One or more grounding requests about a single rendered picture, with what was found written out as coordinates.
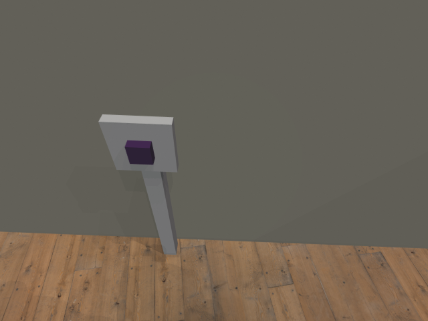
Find button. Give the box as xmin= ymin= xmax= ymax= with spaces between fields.
xmin=125 ymin=140 xmax=155 ymax=165

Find panel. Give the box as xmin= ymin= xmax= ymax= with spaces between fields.
xmin=98 ymin=114 xmax=179 ymax=255

